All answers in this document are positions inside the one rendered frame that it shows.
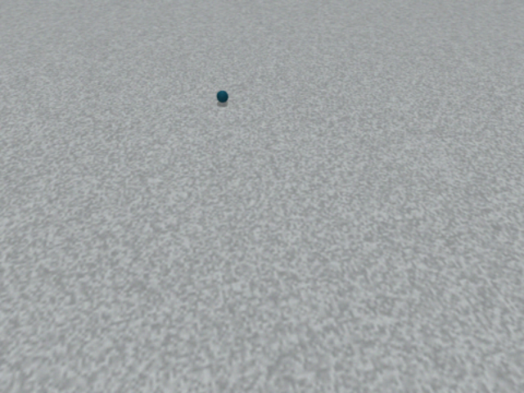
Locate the ball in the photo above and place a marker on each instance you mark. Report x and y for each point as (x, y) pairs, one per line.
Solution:
(222, 96)

